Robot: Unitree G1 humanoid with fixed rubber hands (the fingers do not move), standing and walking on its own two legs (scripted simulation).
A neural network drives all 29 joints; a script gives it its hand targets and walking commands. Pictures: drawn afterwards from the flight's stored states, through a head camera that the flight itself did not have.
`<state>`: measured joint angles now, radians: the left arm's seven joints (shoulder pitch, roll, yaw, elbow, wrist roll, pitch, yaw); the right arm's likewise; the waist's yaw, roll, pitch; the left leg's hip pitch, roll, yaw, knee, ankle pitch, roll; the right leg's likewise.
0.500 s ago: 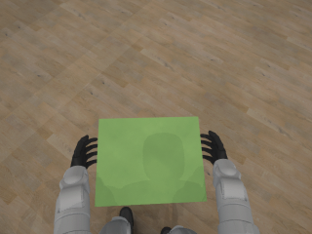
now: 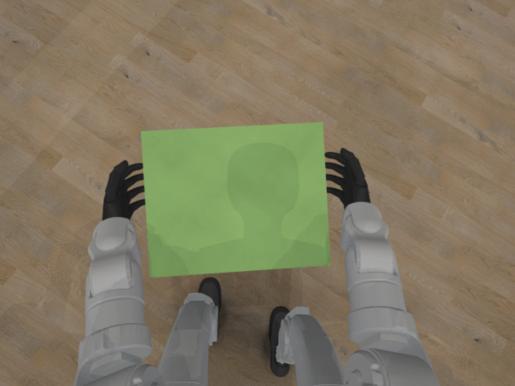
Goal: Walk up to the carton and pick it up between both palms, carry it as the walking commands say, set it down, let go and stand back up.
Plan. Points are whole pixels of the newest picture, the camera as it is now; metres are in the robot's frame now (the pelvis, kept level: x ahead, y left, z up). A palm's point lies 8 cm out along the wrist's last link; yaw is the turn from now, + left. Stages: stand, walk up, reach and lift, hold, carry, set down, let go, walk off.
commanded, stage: set down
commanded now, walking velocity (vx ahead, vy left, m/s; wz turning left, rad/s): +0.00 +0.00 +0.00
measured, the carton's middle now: (238, 197) +0.41 +0.05 -0.18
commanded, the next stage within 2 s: none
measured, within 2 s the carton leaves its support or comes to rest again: neither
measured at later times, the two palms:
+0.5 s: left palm (143, 205) +0.38 +0.21 -0.17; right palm (341, 194) +0.42 -0.14 -0.17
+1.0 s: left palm (143, 203) +0.41 +0.24 -0.27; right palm (311, 187) +0.46 -0.11 -0.26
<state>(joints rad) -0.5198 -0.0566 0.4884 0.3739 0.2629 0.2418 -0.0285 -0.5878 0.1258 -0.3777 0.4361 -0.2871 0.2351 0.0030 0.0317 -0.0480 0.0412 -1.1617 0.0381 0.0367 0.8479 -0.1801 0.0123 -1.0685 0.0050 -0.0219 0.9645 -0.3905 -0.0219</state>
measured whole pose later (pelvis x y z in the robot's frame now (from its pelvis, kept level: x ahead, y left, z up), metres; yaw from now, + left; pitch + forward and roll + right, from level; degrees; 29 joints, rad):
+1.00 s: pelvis -0.02 +0.00 -0.15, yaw -1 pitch +50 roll +0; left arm -0.87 0.06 0.54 0.46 0.25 0.39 -0.07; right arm -0.95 0.07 -0.46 0.51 -0.25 0.34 -0.08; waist 0.05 -0.09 -0.13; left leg -1.98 0.05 0.03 1.42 -0.32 0.01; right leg -1.87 0.01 -0.02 1.55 -0.56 -0.02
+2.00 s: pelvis -0.08 +0.01 -0.28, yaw -1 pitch +36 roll +0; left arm -1.52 0.38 0.35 0.62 0.02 0.37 0.08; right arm -1.47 -0.21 -0.31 0.62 -0.07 0.35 -0.17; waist 0.09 -0.07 0.53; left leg -2.18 0.04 0.01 1.88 -0.33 0.01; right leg -2.07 0.03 0.00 2.05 -0.62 0.00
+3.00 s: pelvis -0.05 +0.00 -0.32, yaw -1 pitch +39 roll +1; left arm -1.48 0.39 0.37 0.92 -0.02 0.26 -0.02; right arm -1.54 -0.32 -0.28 0.89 -0.06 0.24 0.02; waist 0.08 -0.02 0.43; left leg -2.31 0.04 0.01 2.05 -0.43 0.01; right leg -2.17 0.04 0.00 2.22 -0.73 -0.01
